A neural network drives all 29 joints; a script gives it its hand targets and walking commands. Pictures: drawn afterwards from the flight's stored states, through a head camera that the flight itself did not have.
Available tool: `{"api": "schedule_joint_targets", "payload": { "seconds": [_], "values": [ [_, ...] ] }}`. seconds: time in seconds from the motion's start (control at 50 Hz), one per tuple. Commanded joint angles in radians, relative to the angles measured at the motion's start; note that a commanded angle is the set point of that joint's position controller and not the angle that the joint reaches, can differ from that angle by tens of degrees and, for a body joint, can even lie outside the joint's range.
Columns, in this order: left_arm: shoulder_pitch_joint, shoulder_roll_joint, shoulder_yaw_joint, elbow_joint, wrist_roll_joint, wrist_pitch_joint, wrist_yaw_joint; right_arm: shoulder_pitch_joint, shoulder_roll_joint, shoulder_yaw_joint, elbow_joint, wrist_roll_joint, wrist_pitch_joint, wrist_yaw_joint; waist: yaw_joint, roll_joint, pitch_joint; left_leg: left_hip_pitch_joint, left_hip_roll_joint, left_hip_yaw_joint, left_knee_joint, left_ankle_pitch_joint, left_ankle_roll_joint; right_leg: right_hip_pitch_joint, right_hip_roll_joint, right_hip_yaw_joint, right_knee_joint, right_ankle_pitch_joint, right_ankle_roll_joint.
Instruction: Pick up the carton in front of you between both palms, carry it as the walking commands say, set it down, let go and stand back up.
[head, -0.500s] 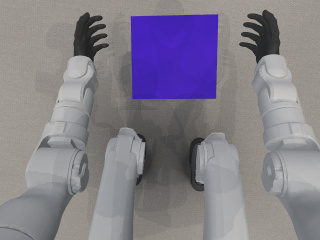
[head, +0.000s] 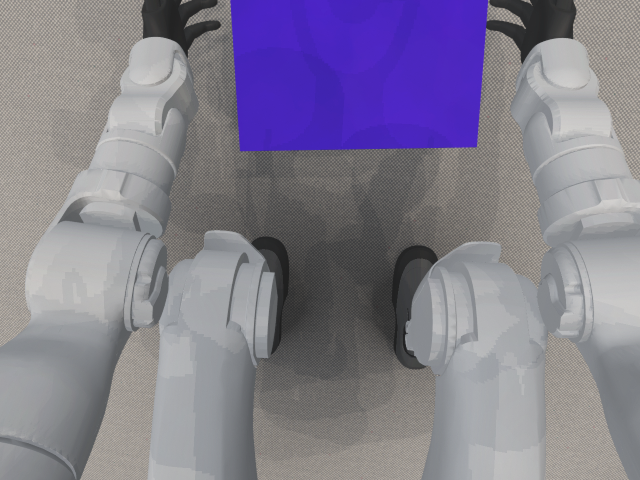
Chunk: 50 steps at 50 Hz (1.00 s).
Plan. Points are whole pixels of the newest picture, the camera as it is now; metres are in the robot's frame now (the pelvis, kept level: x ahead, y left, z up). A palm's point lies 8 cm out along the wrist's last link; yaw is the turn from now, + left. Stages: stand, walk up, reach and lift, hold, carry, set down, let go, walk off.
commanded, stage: reach and lift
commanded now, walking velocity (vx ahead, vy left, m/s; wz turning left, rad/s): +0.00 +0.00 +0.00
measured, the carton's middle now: (352, 58) +0.51 +0.00 -0.24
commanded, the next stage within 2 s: none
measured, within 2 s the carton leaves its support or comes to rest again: leaves its support in 0.70 s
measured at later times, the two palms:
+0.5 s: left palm (199, 35) +0.51 +0.15 -0.17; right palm (512, 33) +0.52 -0.15 -0.18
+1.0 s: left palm (130, 15) +0.49 +0.14 -0.03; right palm (617, 14) +0.49 -0.16 -0.03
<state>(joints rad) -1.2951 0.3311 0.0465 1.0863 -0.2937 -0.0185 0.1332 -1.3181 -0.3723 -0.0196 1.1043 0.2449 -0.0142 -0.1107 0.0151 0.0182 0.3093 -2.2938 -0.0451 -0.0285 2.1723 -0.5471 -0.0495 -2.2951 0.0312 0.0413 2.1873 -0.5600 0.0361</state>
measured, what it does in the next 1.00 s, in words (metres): stands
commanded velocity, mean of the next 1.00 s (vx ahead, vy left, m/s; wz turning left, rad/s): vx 0.00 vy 0.00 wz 0.00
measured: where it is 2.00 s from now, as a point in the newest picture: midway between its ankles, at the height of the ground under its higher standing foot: (337, 321)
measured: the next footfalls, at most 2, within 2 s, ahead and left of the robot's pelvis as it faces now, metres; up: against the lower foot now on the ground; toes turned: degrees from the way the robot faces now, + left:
none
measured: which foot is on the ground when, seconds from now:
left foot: down 0.00-1.00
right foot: down 0.00-1.00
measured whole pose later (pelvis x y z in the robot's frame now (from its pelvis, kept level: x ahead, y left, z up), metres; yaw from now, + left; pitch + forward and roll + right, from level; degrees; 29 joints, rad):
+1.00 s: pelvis +0.00 +0.00 +0.05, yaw -1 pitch +38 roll +0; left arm -1.05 0.08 0.33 0.84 -0.02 0.22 0.16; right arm -1.08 -0.12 -0.28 0.88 0.00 0.23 -0.12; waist 0.01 0.01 -0.03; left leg -2.16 -0.11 -0.07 2.04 -0.55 -0.08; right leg -2.16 0.10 0.07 2.04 -0.55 0.07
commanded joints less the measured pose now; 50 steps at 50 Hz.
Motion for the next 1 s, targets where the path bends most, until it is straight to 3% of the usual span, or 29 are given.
{"api": "schedule_joint_targets", "payload": {
  "seconds": [0.0, 0.1, 0.2, 0.3, 0.38, 0.44, 0.48, 0.54, 0.6, 0.7, 0.76, 0.84, 0.92, 0.98],
  "values": [
    [-0.148, 0.058, 0.008, -0.093, -0.004, -0.022, 0.003, -0.195, -0.094, -0.010, -0.120, 0.002, -0.023, -0.003, -0.010, -0.057, -1.283, 0.609, 0.002, 0.075, -0.147, 0.354, -0.005, 0.664, -0.004, -0.065, -0.164, 0.361, 0.002],
    [-0.133, 0.050, 0.034, -0.063, 0.028, -0.026, 0.004, -0.173, -0.063, -0.018, -0.082, -0.008, -0.020, 0.005, 0.004, -0.052, -1.151, 0.529, 0.001, 0.073, -0.162, 0.290, -0.003, 0.576, -0.003, -0.052, -0.177, 0.297, 0.002],
    [-0.167, 0.038, 0.020, -0.067, 0.029, -0.030, 0.006, -0.196, -0.059, -0.016, -0.060, -0.009, -0.026, 0.001, -0.007, -0.040, -1.130, 0.528, 0.001, 0.069, -0.171, 0.258, -0.006, 0.551, -0.003, -0.050, -0.191, 0.263, -0.002],
    [-0.232, -0.070, -0.054, -0.078, -0.004, -0.036, 0.009, -0.259, 0.036, 0.034, -0.060, 0.005, -0.037, -0.001, -0.022, -0.027, -1.139, 0.554, -0.012, 0.065, -0.188, 0.244, -0.008, 0.554, 0.006, -0.055, -0.210, 0.238, -0.010],
    [-0.235, -0.113, -0.030, -0.023, 0.024, -0.044, 0.023, -0.269, 0.078, 0.024, -0.012, -0.021, -0.047, -0.016, -0.023, -0.028, -1.125, 0.553, -0.023, 0.065, -0.201, 0.231, -0.010, 0.571, 0.015, -0.054, -0.224, 0.225, -0.007],
    [-0.400, -0.417, -0.122, -0.050, 0.031, -0.046, -0.030, -0.426, 0.396, 0.127, -0.029, -0.008, -0.049, 0.039, -0.019, -0.033, -1.120, 0.532, -0.047, 0.060, -0.196, 0.257, 0.006, 0.549, 0.039, -0.055, -0.217, 0.256, -0.016],
    [-0.541, -0.662, -0.172, -0.070, 0.052, -0.029, -0.091, -0.545, 0.645, 0.171, -0.039, -0.028, -0.034, 0.096, -0.020, -0.037, -1.113, 0.506, -0.065, 0.067, -0.180, 0.242, 0.008, 0.534, 0.058, -0.058, -0.204, 0.248, -0.019],
    [-0.606, -0.836, -0.147, -0.100, 0.097, 0.001, -0.152, -0.607, 0.822, 0.160, -0.079, -0.071, -0.004, 0.150, -0.022, -0.046, -1.113, 0.486, -0.091, 0.089, -0.164, 0.217, 0.006, 0.531, 0.077, -0.074, -0.190, 0.230, -0.017],
    [-0.635, -0.946, -0.165, -0.166, 0.085, 0.024, -0.181, -0.623, 0.950, 0.172, -0.149, -0.059, 0.018, 0.179, -0.023, -0.044, -1.200, 0.528, -0.103, 0.104, -0.151, 0.272, 0.011, 0.568, 0.091, -0.088, -0.173, 0.285, -0.020],
    [-0.652, -1.104, -0.282, -0.385, 0.006, 0.058, -0.169, -0.647, 1.104, 0.284, -0.382, 0.021, 0.053, 0.166, -0.012, -0.040, -1.616, 0.758, -0.115, 0.128, -0.129, 0.457, 0.005, 0.803, 0.111, -0.115, -0.144, 0.466, -0.009],
    [-0.630, -1.158, -0.325, -0.539, 0.013, 0.096, -0.164, -0.628, 1.167, 0.327, -0.555, 0.028, 0.092, 0.156, -0.013, -0.046, -1.824, 0.858, -0.131, 0.138, -0.149, 0.499, 0.006, 0.925, 0.125, -0.130, -0.168, 0.511, -0.003],
    [-0.569, -1.224, -0.330, -0.626, 0.073, 0.165, -0.184, -0.541, 1.241, 0.307, -0.618, -0.036, 0.167, 0.182, -0.016, -0.046, -1.750, 0.829, -0.148, 0.146, -0.223, 0.374, 0.010, 0.876, 0.142, -0.145, -0.247, 0.377, -0.005],
    [-0.472, -1.285, -0.230, -0.452, 0.175, 0.225, -0.221, -0.424, 1.326, 0.213, -0.441, -0.137, 0.228, 0.223, -0.010, -0.037, -1.401, 0.659, -0.137, 0.139, -0.328, 0.131, 0.017, 0.677, 0.137, -0.139, -0.347, 0.144, -0.015],
    [-0.422, -1.311, -0.123, -0.345, 0.270, 0.257, -0.245, -0.383, 1.344, 0.109, -0.325, -0.225, 0.255, 0.249, -0.002, -0.026, -1.273, 0.615, -0.134, 0.130, -0.401, 0.044, 0.023, 0.620, 0.138, -0.129, -0.419, 0.053, -0.022]
  ]
}}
